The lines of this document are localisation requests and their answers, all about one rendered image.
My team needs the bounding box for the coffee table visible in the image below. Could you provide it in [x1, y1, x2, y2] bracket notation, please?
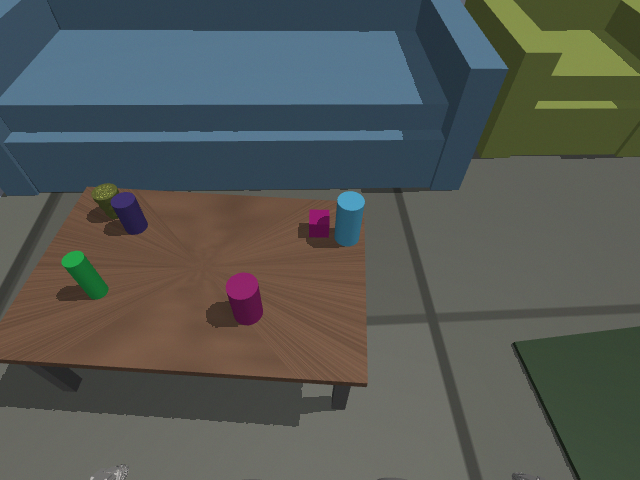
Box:
[0, 187, 368, 410]

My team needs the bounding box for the left robot hand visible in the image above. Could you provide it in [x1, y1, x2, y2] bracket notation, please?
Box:
[90, 464, 129, 480]

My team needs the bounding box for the sofa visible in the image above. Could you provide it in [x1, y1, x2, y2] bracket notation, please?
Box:
[0, 0, 509, 196]

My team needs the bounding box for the armchair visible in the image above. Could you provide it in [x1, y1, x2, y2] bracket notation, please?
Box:
[464, 0, 640, 158]

